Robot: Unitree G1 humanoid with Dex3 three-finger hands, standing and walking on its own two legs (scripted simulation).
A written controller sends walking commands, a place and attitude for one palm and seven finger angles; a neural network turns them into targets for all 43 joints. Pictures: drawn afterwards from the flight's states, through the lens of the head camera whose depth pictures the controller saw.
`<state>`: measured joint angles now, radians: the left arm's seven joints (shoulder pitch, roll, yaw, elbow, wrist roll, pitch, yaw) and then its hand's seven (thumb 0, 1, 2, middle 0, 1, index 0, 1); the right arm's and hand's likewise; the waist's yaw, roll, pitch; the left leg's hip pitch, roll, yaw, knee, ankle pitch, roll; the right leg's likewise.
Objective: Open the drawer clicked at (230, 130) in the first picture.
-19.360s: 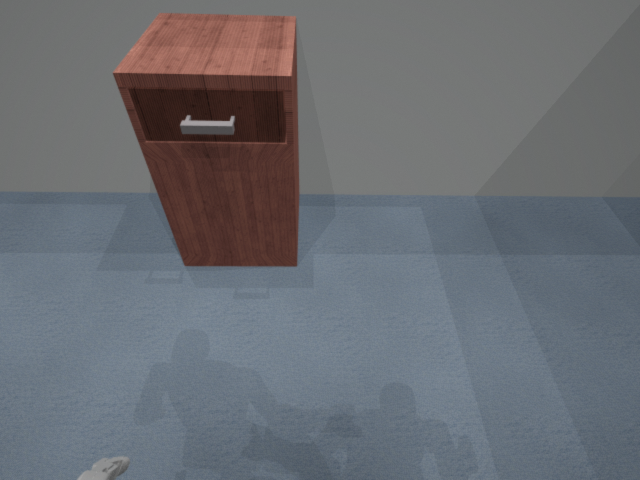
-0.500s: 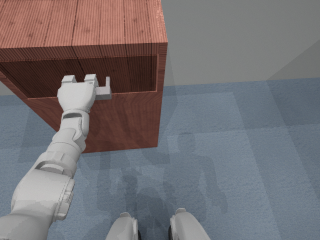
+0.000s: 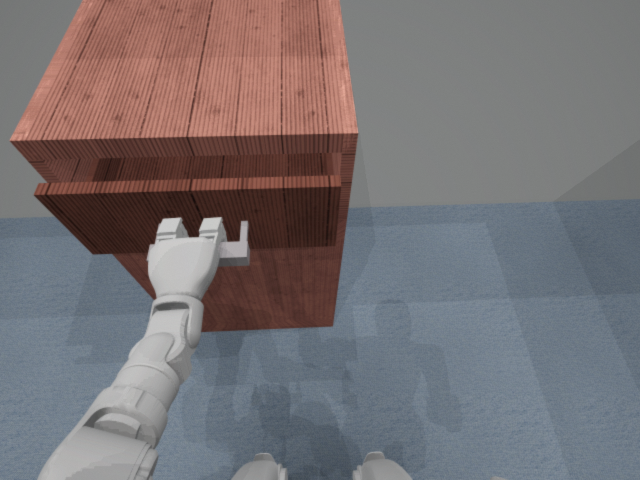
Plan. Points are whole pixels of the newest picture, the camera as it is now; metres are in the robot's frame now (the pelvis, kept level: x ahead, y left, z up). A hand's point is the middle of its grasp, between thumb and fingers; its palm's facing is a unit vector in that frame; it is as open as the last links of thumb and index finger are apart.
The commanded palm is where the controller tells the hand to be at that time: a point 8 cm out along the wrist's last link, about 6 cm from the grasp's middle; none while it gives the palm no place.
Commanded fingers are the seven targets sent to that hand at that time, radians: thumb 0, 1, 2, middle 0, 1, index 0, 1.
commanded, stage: pull the drawer open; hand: left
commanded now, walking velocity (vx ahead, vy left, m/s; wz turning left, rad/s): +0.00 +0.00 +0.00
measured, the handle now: (201, 241) +0.44 +0.18 -0.03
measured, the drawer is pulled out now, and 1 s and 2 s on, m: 0.06 0.19 0.30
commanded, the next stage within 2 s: none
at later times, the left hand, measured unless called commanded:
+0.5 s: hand (190, 334) +0.31 +0.18 -0.05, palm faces -0.01 -0.05 -1.00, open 5.8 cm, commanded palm +0.28 +0.17 +0.00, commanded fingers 0.00 0.90 0.90 -0.40 -1.35 -0.40 -1.35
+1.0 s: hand (186, 369) +0.27 +0.17 -0.05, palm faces +0.00 -0.06 -1.00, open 5.7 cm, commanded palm +0.23 +0.18 +0.00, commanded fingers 0.00 0.90 0.90 -0.40 -1.35 -0.40 -1.35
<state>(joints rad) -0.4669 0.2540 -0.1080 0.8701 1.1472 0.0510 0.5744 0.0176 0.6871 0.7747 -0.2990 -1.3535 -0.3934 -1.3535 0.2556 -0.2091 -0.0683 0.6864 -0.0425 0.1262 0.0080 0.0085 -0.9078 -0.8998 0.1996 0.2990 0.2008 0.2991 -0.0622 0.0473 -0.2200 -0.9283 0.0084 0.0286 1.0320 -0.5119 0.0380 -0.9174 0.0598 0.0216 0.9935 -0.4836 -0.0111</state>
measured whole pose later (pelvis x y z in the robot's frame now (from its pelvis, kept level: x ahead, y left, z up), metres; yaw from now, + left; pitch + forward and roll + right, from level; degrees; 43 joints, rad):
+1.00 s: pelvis -0.03 -0.02 +0.00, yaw +1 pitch +17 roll +0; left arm -0.05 0.23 -0.17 0.53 1.16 0.06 0.61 0.02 0.68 0.80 -0.30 -1.35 -0.42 -1.35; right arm 0.18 -0.22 -0.05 0.65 -0.04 0.09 -0.01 0.01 -0.91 -0.90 0.20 0.30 0.20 0.30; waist -0.01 0.04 -0.20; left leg -0.85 0.00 0.03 1.04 -0.49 0.02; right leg -0.85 0.05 0.02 1.04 -0.48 -0.03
